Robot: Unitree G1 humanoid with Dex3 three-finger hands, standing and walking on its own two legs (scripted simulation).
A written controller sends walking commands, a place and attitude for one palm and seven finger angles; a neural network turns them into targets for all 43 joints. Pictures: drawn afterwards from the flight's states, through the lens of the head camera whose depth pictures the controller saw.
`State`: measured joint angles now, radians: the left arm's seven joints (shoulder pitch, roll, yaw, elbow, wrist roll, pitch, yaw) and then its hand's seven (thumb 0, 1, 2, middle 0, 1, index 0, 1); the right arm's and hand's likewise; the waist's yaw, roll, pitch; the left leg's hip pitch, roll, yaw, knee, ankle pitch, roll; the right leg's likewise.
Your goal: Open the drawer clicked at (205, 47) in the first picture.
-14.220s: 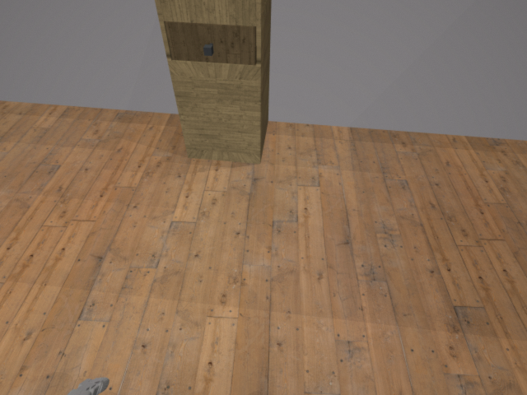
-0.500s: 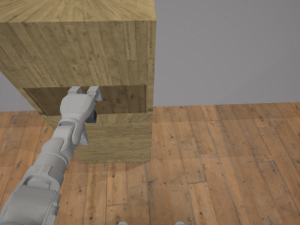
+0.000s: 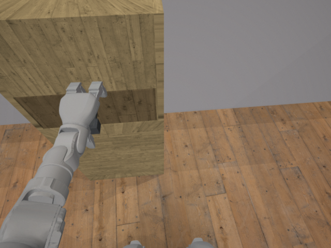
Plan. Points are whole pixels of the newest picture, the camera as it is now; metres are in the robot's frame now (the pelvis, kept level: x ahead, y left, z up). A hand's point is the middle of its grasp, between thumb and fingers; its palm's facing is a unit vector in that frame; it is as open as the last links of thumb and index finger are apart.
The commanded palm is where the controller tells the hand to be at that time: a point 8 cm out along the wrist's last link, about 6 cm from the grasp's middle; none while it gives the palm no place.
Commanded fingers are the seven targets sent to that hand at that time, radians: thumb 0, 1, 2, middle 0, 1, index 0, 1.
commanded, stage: move the hooked fingers above the handle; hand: left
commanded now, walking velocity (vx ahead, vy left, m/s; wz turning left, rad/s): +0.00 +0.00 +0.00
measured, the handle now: (93, 121) +0.48 +0.21 -0.05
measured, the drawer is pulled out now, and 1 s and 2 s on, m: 0.00 0.00 0.00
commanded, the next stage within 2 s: lower the fingers behind the handle in 1.74 s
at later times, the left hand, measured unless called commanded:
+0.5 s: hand (92, 118) +0.45 +0.19 +0.01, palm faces +0.07 -0.07 -1.00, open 13.9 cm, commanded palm +0.42 +0.23 +0.06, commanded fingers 0.00 -0.50 0.30 -0.30 -1.20 -0.30 -1.20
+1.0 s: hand (88, 121) +0.44 +0.21 +0.00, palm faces +0.04 -0.09 -1.00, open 13.9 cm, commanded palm +0.42 +0.23 +0.06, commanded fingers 0.00 -0.50 0.30 -0.30 -1.20 -0.30 -1.20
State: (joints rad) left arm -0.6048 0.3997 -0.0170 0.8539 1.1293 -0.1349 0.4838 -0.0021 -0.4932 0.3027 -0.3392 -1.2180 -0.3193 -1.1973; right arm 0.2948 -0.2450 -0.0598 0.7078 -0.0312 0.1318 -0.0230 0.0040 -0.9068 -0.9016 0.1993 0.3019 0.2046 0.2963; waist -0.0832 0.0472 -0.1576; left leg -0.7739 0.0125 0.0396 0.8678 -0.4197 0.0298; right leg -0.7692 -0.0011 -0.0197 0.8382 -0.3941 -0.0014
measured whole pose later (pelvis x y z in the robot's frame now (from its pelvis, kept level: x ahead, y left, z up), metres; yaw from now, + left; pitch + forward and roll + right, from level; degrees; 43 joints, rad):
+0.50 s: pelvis -0.01 +0.00 +0.00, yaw +0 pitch +20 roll -1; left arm -0.68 0.39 -0.04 0.93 1.12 -0.09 0.47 0.00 -0.49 0.30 -0.36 -1.26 -0.32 -1.20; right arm 0.28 -0.27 -0.06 0.69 -0.03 0.11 -0.03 0.00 -0.91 -0.90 0.20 0.30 0.20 0.30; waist -0.09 0.04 -0.16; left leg -0.82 0.01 0.03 0.89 -0.41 0.03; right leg -0.81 0.00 -0.03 0.86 -0.39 0.00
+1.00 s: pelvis +0.00 +0.00 -0.01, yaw +0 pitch +20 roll -1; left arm -0.61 0.42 0.01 0.89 1.12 -0.17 0.44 0.00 -0.49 0.30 -0.32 -1.20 -0.32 -1.20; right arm 0.30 -0.26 -0.07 0.71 -0.03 0.11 -0.03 0.00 -0.91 -0.90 0.20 0.30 0.20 0.30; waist -0.09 0.04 -0.17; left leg -0.83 0.01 0.03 0.91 -0.43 0.03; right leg -0.82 0.00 -0.03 0.87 -0.41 0.00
